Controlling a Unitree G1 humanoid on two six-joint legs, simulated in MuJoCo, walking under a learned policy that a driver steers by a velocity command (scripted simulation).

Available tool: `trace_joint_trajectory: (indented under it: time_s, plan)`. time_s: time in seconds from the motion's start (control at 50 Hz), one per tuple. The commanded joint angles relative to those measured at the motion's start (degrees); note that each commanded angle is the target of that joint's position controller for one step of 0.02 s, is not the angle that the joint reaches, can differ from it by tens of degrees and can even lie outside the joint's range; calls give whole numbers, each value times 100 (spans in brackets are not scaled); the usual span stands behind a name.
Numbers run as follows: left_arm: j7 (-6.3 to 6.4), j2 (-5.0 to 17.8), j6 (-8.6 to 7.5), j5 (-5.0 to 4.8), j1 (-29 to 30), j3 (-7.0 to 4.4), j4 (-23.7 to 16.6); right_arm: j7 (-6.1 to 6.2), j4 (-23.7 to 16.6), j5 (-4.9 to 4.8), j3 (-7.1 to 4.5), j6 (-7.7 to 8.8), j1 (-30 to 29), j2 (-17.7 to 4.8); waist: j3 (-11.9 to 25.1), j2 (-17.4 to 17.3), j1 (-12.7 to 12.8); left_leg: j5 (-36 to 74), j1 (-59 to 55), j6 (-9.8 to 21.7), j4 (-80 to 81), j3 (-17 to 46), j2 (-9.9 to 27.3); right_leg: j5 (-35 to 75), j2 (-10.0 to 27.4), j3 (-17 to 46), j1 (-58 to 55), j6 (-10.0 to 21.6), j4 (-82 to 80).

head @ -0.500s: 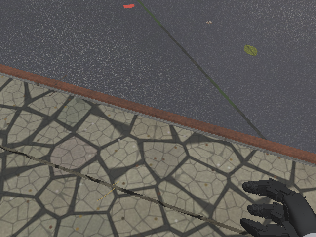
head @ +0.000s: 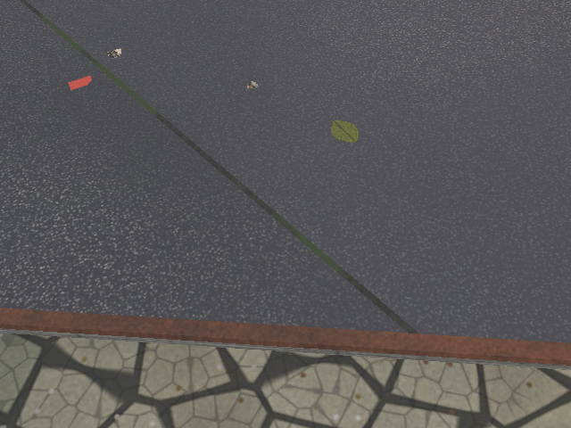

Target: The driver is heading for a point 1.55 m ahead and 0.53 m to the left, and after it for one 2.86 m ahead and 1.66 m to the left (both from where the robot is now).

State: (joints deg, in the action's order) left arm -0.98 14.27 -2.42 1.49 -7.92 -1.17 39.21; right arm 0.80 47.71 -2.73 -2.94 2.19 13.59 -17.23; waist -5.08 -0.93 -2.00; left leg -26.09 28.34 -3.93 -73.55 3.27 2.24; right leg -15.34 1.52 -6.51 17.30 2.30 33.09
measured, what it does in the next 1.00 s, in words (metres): climbs, turning left: left foot 0.04 m higher, then right foot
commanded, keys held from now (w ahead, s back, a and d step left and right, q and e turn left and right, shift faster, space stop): q+shift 0.50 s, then shift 0.50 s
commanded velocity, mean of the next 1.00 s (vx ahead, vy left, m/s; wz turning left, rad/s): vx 0.06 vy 0.00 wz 0.60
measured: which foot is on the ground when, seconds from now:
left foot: up 0.00-0.20, down 0.22-0.66, up 0.68-0.98, down 1.00-1.00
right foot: down 0.00-0.24, up 0.26-0.64, down 0.66-1.00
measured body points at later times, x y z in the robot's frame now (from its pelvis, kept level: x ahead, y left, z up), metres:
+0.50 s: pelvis +0.17 +0.02 +0.04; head +0.21 +0.06 +0.48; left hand +0.29 +0.34 -0.04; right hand +0.44 -0.19 -0.04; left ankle +0.23 +0.12 -0.70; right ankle +0.30 -0.12 -0.65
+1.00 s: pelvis +0.24 -0.01 +0.04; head +0.26 +0.00 +0.48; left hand +0.17 +0.27 -0.08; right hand +0.53 -0.10 -0.06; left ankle +0.15 +0.09 -0.70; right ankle +0.34 -0.09 -0.70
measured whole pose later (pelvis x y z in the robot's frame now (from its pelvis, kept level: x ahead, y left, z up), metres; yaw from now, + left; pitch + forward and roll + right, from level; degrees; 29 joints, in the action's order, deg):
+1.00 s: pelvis +0.24 -0.01 +0.04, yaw +37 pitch +1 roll +0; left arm 2.4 13.6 1.2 -0.6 -11.2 -2.3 41.6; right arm 0.6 36.8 -0.9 -2.9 -2.0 8.4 -13.6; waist -2.5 -0.6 2.7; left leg -18.4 13.1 -4.4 -27.3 4.0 0.0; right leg -13.3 -0.9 0.7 18.7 0.9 31.3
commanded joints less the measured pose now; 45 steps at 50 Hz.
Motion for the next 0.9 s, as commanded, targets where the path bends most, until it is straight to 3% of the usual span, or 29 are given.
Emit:
trace_joint_trajectory:
  time_s: [0.02, 0.06, 0.08, 0.12, 0.16, 0.18, 0.2, 0.22, 0.24, 0.26, 0.28, 0.3, 0.32, 0.34, 0.38, 0.42, 0.5, 0.58, 0.62, 0.64, 0.66, 0.68, 0.7, 0.72, 0.74, 0.76, 0.8, 0.84, 0.9]
  plan:
    - [176, 846, -148, -16, 98, -289, -320, 24, -422, 24, -176, -193, 171, -449, 545, 702, 83, 453, 961, -136, 50, -168, 358, 4286, 1665, 711, -995, 873, -1424]
    - [369, 851, -92, -7, 216, -317, -300, -12, -721, 97, -80, -195, -174, -96, 573, 658, 89, 867, 1093, -150, 784, -376, 376, 4363, 1546, 252, -1178, 828, -1495]
    - [455, 824, -38, -12, 304, -312, -327, -58, -799, 118, -60, -176, -274, -28, 668, 580, 95, 1198, 973, -107, 1237, -488, 345, 4266, 1468, 50, -1260, 777, -1455]
    - [542, 851, 103, -115, 485, -326, -369, -197, -977, 99, -23, -158, -418, 75, 806, 674, 115, 1720, 523, 2, 2436, -667, 276, 4015, 1358, -339, -1338, 651, -1396]
    - [526, 956, 215, -207, 398, -379, -296, -332, -1026, 119, -86, -179, -356, -88, 926, 665, 134, 1811, 43, 170, 3107, -1038, -9, 4278, 1380, -520, -1523, 581, -1041]
    - [502, 1015, 252, -262, 356, -408, -244, -381, -1056, 143, -143, -210, -156, -228, 1051, 706, 25, 1628, -287, 336, 3246, -1173, -150, 4866, 1479, -530, -1575, 524, -688]
    - [484, 1041, 262, -338, 419, -426, -242, -398, -1042, 143, -232, -237, 104, -413, 1170, 697, -147, 1716, -669, 545, 3527, -1242, -304, 5299, 1457, -597, -1596, 417, -258]
    - [455, 943, 256, -377, 336, -409, -173, -328, -928, 167, -390, -230, 735, -693, 1411, 431, -468, 2175, -1631, 908, 3851, -1183, -605, 5228, 1182, -776, -1193, 203, 772]
    - [440, 857, 247, -234, 255, -374, -407, -174, -913, 259, -692, -229, 1322, -1509, 1667, -887, -716, 3960, -3065, 1868, 4342, 674, 213, 3096, 258, -818, 626, -438, 2703]
    - [337, 545, 181, -70, 349, -238, -605, -96, -1167, 401, -749, -215, 966, -1712, 2505, -1842, -452, 3984, -4087, 2856, 5184, 3216, 1220, -1844, -835, 215, 1972, -597, 4511]
    - [164, 775, 68, -167, 201, -277, -457, -102, -1515, 476, -615, -119, 273, -1487, 2823, -1077, -318, 2724, -3963, 2724, 5385, 3584, 1581, -1759, -532, 1524, 2123, -382, 5024]
    - [109, 804, 32, -230, 549, -282, -476, -91, -1646, 358, -532, -51, 40, -1210, 2283, -420, -307, 2061, -3299, 2440, 5461, 3186, 1398, -1389, -416, 1575, 2129, -256, 4800]
    - [132, 759, 17, -175, 625, -303, -485, -91, -1649, 136, -465, -42, -173, -959, 1474, 121, -47, 1771, -2626, 2110, 5516, 2730, 1102, -1161, -259, 1480, 2222, -248, 4233]
    - [197, 819, 27, -92, 660, -342, -468, -51, -1696, 26, -415, -64, -410, -757, 1201, 174, 125, 1559, -2102, 1873, 5577, 2374, 825, -937, -98, 1456, 1989, -245, 3636]
    - [208, 715, 71, -110, 634, -344, -450, 30, -1851, 116, -434, -175, -670, -710, 979, -158, 304, 1573, -1526, 1701, 5653, 2038, 360, -687, -231, 1336, 1529, -352, 3010]
    - [217, 447, 105, -161, 657, -262, -385, 113, -1947, 167, -487, -283, -689, -791, 932, -228, 321, 1961, -1373, 1658, 5628, 1894, 226, -756, -438, 1157, 1389, -499, 1969]
    - [205, 509, 159, -155, 578, -293, -267, 204, -2059, 166, -576, -373, -655, -950, 1214, -538, 260, 1717, -1008, 1509, 5423, 2164, 180, -212, -576, 1255, 837, -573, 1373]
    - [160, 582, 134, -168, 476, -320, -210, 136, -2078, 216, -465, -445, -675, -721, 1349, -945, 113, 1659, -1037, 1400, 5106, 2289, 240, -92, -402, 1172, 442, -535, 855]
    - [113, 570, 76, -163, 300, -341, -181, 90, -2076, 188, -405, -471, -744, -639, 1343, -991, 189, 1786, -1023, 1317, 4801, 2355, 226, 182, -327, 1050, 4, -404, 89]
    - [87, 565, 55, -125, 212, -362, -153, 79, -2038, 174, -367, -480, -685, -553, 1288, -879, 242, 1560, -888, 1158, 4545, 2242, 60, 496, -259, 1005, -363, -278, -493]
    - [90, 817, 57, -18, 271, -417, -224, 74, -1973, 197, -293, -489, -377, -319, 1176, -49, 93, 291, -586, 847, 3684, 1768, -435, 474, 523, 1873, -604, 27, -1168]
    - [130, 1252, 112, 111, 445, -476, -333, 100, -2069, 181, -294, -448, -286, -360, 713, 1370, -128, -851, 335, 492, 2549, 759, -1334, 775, 1434, 3346, -441, 765, -1791]
    - [171, 1276, 94, 174, 503, -523, -382, 91, -2103, 253, -400, -350, -246, -707, 701, 1824, -138, -885, 458, 259, 1234, 854, -969, 510, 2024, 4345, -9, 1475, -2012]
    - [229, 925, 91, 85, 676, -424, -488, 89, -1922, 198, -477, -347, -242, -1004, 636, 1208, -101, -470, 464, 155, 653, 932, -827, 302, 1781, 3832, -3, 1423, -1837]
    - [267, 720, 111, -30, 732, -360, -494, 98, -1790, 205, -464, -384, -297, -937, 593, 774, -55, -167, 525, 63, 434, 832, -800, 195, 1408, 3181, -107, 1162, -1657]
    - [305, 709, 138, -120, 640, -334, -478, 120, -1783, 244, -388, -419, -359, -704, 634, 628, 13, 43, 684, -7, 363, 794, -799, 132, 1199, 2929, -362, 1033, -1585]
    - [354, 677, 178, -146, 322, -292, -376, 102, -1806, 214, -266, -412, -549, -408, 705, 568, 181, 304, 636, -100, 781, 583, -755, 619, 927, 2406, -672, 988, -1499]
    - [358, 630, 213, -122, 109, -280, -287, 92, -1829, 207, -162, -385, -724, -184, 893, 826, 295, 272, 369, -173, 1867, 300, -548, 777, 778, 2087, -1045, 935, -1399]
    - [380, 824, 251, -151, -115, -352, -178, 43, -1782, 198, -93, -352, -877, -44, 990, 1162, 488, 210, -414, -179, 3307, 91, -278, 779, 826, 2036, -1090, 985, -1332]
Next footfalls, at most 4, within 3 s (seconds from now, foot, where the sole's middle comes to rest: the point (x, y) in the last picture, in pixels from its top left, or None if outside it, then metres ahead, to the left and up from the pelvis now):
0.22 left None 0.27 0.13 -0.73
0.66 right None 0.37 -0.06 -0.73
1.00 left None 0.19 0.11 -0.74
1.54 right None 0.27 -0.11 -0.73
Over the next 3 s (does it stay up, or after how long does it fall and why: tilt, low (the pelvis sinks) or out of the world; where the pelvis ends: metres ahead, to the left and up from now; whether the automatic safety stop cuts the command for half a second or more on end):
stays up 1.02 0.21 0.04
